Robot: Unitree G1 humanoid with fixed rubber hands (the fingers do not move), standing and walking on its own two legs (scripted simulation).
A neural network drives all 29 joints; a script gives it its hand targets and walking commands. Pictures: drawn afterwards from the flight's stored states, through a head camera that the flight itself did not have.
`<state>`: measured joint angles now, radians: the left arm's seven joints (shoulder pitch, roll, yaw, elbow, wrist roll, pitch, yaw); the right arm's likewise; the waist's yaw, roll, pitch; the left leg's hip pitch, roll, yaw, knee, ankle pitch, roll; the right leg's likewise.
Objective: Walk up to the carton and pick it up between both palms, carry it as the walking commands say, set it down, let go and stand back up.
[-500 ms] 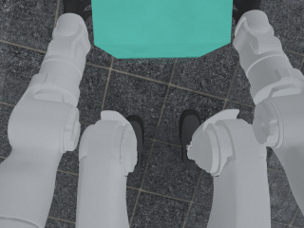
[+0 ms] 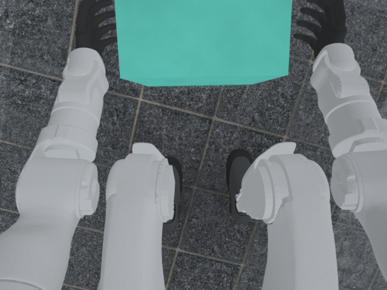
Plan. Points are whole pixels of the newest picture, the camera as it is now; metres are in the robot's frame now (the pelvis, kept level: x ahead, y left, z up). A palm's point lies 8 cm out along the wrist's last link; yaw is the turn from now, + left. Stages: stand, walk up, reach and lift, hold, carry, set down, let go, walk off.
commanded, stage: set down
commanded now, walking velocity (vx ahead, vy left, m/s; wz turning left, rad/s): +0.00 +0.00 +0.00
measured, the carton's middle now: (200, 45) +0.50 +0.01 -0.24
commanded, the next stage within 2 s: let go in 1.48 s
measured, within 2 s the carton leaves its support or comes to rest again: neither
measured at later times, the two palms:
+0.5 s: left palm (29, 17) +0.50 +0.23 -0.05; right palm (381, 18) +0.50 -0.21 -0.06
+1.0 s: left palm out of the picture +0.50 +0.24 +0.10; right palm out of the picture +0.50 -0.22 +0.09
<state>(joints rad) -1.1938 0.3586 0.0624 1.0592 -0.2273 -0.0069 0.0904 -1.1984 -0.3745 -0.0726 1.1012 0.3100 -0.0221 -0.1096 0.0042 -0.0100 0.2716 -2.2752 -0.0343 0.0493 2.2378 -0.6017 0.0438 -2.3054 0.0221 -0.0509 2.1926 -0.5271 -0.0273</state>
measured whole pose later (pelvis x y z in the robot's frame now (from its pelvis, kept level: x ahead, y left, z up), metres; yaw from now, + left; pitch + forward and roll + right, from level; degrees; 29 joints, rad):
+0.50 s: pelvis +0.00 +0.00 +0.06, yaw +1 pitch +41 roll +0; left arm -1.06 0.38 0.17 0.87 -0.17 0.10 0.01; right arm -1.04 -0.33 -0.19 0.85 0.18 0.10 -0.07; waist 0.00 0.00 0.08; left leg -2.15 -0.05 0.03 2.02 -0.58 0.03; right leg -2.18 0.02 -0.05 1.99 -0.52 -0.03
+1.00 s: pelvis +0.03 +0.00 +0.19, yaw +1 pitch +45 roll -1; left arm -0.92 0.35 0.23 0.78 -0.11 0.14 -0.06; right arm -0.89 -0.29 -0.25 0.76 0.12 0.15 0.01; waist -0.01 0.00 -0.12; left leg -1.86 -0.06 0.00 1.56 -0.50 0.02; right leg -1.87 0.03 -0.02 1.53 -0.45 -0.02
